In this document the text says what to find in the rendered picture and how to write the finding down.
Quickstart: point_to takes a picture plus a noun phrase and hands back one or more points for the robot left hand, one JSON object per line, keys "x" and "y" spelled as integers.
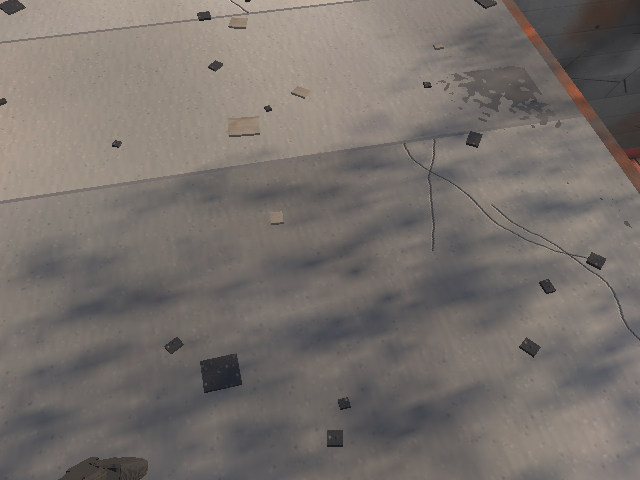
{"x": 124, "y": 468}

